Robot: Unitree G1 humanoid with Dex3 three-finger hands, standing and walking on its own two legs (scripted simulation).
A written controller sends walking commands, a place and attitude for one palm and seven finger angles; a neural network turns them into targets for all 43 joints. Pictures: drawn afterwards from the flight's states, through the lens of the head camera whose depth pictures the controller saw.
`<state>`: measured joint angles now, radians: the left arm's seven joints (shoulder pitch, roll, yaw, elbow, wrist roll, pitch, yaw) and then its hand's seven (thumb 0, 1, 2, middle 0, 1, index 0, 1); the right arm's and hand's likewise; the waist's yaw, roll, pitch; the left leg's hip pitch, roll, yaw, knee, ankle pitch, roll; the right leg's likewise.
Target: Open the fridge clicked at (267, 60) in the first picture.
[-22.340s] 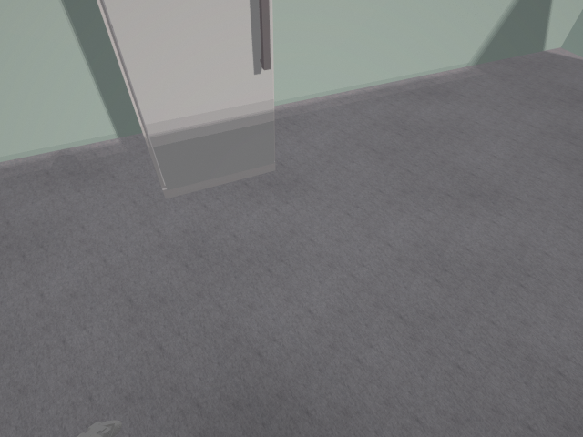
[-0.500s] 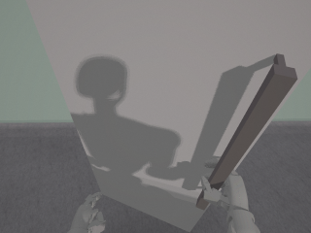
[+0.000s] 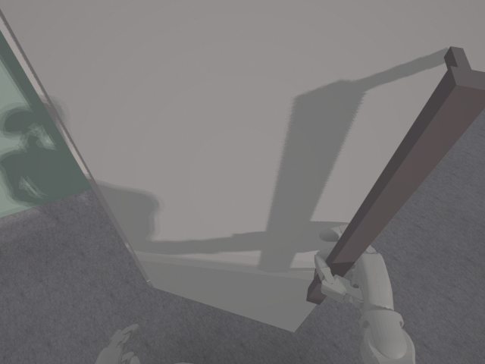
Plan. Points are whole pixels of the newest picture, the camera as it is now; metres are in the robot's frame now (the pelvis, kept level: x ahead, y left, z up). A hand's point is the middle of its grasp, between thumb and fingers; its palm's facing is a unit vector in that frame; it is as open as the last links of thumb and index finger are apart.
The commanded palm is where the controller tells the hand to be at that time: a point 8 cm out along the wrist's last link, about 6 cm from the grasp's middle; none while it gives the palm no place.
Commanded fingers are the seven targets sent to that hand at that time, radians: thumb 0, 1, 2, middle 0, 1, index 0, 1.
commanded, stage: walk backward, drawing the door open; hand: right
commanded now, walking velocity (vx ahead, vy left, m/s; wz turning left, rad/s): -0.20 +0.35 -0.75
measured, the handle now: (356, 225) +0.30 -0.13 +0.11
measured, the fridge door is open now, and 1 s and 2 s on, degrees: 43 75 70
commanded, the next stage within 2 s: stop walking and hold the door back in 0.54 s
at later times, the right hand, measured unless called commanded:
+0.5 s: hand out of the picture +0.11 -0.02 +0.04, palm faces +0.42 +0.89 -0.20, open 6.7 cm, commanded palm +0.06 -0.05 +0.03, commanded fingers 0.00 -0.90 -0.90 0.45 1.40 0.45 1.40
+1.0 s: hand out of the picture +0.04 +0.06 +0.04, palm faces +0.69 +0.69 -0.21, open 6.2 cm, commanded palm +0.02 +0.00 +0.03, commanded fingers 0.00 -0.90 -0.90 0.45 1.40 0.45 1.40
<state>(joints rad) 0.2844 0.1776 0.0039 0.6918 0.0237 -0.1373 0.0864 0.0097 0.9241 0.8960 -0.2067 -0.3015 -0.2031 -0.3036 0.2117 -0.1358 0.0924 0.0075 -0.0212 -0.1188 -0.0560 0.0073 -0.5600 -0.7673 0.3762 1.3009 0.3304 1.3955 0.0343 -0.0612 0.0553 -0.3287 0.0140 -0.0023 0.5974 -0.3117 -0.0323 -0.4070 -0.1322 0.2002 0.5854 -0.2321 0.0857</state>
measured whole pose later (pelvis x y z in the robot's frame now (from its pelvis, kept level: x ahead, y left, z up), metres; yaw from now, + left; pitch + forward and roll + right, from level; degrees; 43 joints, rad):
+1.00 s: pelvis -0.13 +0.40 +0.02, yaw -39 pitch -2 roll -1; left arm 0.15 0.26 -0.02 0.59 0.00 -0.06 0.10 0.01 0.91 0.90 -0.20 -0.30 -0.20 -0.30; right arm -0.28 -0.20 -0.01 0.62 0.04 -0.11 -0.11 0.01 -0.56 -0.78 0.35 1.31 0.43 1.40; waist 0.01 0.00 0.06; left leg -0.52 0.02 0.15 0.89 -0.37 -0.02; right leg -0.15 0.01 -0.07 0.47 -0.29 -0.07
